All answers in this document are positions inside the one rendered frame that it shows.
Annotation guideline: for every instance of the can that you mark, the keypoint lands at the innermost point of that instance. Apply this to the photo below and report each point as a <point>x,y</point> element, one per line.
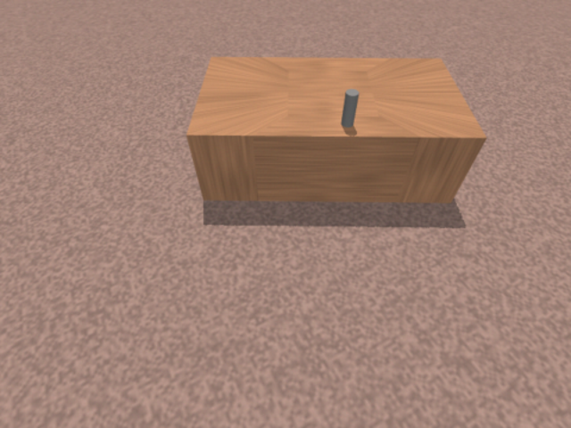
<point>349,107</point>

